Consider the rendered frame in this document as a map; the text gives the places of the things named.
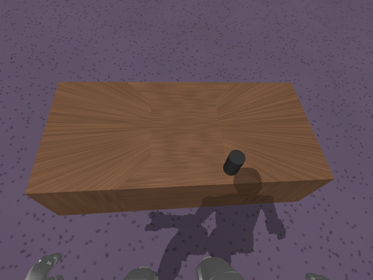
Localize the can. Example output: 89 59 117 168
223 150 245 176

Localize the left robot hand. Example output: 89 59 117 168
25 253 64 280

